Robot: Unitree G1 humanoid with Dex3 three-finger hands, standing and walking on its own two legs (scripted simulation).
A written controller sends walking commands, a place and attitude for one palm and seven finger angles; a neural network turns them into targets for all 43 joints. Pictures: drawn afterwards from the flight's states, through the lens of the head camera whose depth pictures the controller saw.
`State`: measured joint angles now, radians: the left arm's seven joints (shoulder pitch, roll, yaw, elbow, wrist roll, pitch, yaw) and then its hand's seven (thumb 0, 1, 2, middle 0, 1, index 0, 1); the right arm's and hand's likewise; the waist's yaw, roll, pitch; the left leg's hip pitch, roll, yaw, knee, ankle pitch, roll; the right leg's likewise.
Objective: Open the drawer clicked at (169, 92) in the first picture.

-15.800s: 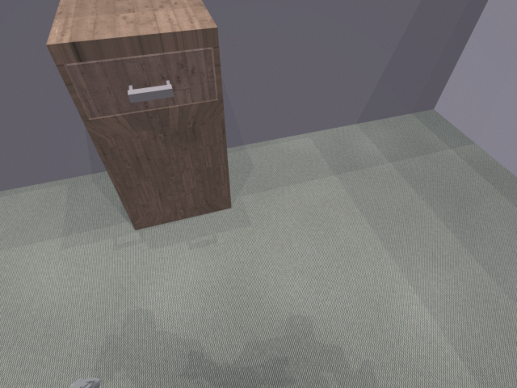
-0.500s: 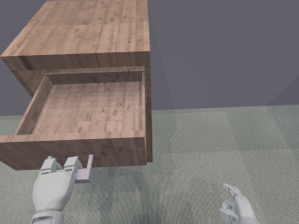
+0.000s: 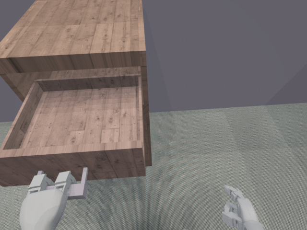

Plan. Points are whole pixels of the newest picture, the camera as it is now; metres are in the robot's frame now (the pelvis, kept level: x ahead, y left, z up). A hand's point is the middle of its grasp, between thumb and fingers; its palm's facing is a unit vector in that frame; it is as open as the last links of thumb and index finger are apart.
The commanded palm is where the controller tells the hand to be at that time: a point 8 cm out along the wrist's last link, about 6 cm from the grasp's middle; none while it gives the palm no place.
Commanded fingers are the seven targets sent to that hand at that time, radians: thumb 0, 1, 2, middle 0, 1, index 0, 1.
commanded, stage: open the thumb to release the handle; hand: left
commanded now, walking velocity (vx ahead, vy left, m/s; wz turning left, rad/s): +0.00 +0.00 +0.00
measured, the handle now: (60, 183) +0.23 +0.26 +0.00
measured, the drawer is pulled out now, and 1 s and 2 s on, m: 0.30 0.30 0.30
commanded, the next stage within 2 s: lift the hand off the handle in 0.54 s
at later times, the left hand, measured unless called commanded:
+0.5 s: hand (57, 209) +0.17 +0.25 -0.01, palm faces -0.01 -0.07 -1.00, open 11.5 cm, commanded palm +0.15 +0.24 +0.03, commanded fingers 0.00 -0.50 0.30 -0.30 -1.20 -0.30 -1.20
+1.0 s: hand (57, 203) +0.19 +0.25 -0.02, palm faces +0.00 -0.05 -1.00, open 13.7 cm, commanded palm +0.17 +0.25 +0.04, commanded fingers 0.00 -0.50 0.30 -0.30 -1.20 -0.30 -1.20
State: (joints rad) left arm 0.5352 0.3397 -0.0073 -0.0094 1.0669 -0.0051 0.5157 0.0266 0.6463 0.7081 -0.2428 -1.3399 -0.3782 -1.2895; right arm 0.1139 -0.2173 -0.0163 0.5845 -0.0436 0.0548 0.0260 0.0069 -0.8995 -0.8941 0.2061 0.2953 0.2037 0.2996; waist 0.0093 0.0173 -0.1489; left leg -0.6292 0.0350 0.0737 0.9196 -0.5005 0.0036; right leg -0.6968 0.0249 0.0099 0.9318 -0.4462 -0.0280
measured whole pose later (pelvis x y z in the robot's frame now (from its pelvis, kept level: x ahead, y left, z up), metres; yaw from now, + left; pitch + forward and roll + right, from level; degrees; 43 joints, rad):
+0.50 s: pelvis -0.01 +0.00 +0.00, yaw +2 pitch +11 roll +0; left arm 0.39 0.31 -0.06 0.07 1.08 0.05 0.48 0.00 -0.12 0.46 -0.31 -1.22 -0.34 -1.24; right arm 0.11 -0.21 0.00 0.60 -0.04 0.04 -0.01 0.01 -0.90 -0.89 0.21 0.30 0.20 0.30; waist 0.05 0.04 -0.14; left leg -0.61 0.02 0.04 0.91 -0.47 0.00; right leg -0.66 0.01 -0.02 0.91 -0.43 -0.03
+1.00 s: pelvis -0.02 +0.00 +0.00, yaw +3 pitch +11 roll +0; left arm 0.28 0.33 -0.06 0.17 1.08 0.04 0.50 0.00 -0.49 0.31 -0.31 -1.20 -0.33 -1.21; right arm 0.12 -0.22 -0.02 0.65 -0.04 0.04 -0.04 0.01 -0.90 -0.89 0.21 0.30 0.20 0.30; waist 0.05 0.04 -0.12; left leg -0.64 0.01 0.03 0.91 -0.46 0.00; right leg -0.68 0.00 -0.03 0.92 -0.42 -0.03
